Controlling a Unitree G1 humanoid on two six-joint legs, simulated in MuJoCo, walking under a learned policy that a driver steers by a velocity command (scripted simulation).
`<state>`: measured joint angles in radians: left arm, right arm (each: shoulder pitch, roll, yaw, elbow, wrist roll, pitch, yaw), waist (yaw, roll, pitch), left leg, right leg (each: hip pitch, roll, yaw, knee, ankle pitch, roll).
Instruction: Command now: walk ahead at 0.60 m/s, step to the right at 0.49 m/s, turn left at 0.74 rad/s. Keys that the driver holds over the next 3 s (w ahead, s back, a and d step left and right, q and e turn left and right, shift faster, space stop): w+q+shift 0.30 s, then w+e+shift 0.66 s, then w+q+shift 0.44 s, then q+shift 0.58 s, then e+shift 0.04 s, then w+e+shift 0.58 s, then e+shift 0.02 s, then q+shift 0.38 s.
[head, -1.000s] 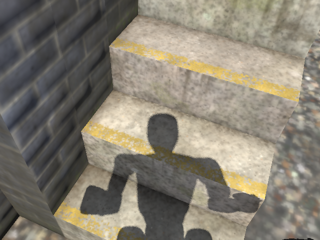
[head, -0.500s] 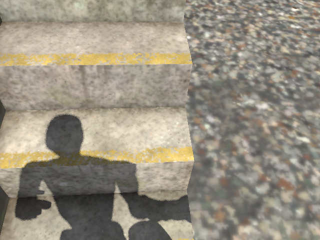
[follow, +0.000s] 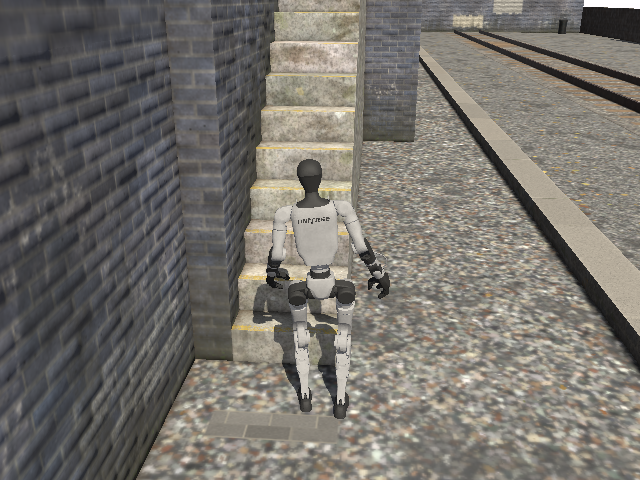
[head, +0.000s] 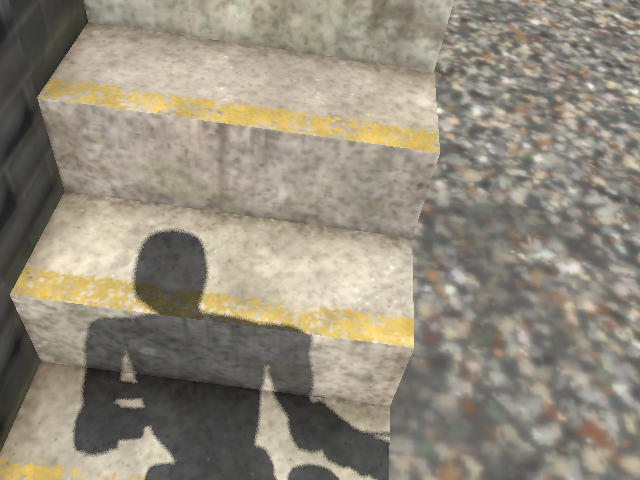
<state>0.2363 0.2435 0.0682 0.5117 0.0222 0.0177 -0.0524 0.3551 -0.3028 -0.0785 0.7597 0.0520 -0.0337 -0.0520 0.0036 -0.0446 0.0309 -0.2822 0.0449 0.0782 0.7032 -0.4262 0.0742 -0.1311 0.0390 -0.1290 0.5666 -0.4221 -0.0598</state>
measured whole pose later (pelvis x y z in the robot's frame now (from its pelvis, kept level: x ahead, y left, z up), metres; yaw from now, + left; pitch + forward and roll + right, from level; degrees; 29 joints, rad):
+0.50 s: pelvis +0.16 -0.11 +0.01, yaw +18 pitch +0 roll -2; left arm 0.29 0.24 0.05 0.58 0.01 0.00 -0.06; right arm 0.02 -0.35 -0.08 0.59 0.00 0.01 -0.11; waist 0.12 0.04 0.10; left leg -0.42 -0.03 -0.09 1.42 -0.67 -0.04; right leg -0.31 0.03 -0.02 0.48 -0.17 -0.02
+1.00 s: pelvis +0.27 -0.21 +0.02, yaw -3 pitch -2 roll -2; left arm 0.14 0.27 0.02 0.50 -0.02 0.10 -0.08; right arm 0.47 -0.26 -0.06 0.74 -0.02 0.02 -0.11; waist 0.00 -0.08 0.08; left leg 0.00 0.17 0.28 0.43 -0.37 -0.06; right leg -0.78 -0.11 0.07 1.31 -0.14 0.13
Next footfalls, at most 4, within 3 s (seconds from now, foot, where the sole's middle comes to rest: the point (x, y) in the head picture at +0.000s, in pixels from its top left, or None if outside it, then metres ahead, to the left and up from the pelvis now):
0.40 right None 0.29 -0.20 -0.76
0.66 left None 0.23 -0.08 -0.76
1.18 right None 0.43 -0.50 -0.76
1.68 left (459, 472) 0.53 -0.34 -0.76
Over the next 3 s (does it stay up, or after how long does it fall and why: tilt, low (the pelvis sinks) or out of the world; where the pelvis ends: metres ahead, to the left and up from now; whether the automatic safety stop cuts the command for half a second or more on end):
stays up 0.73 -0.68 0.02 its command is cut before an obstacle from the start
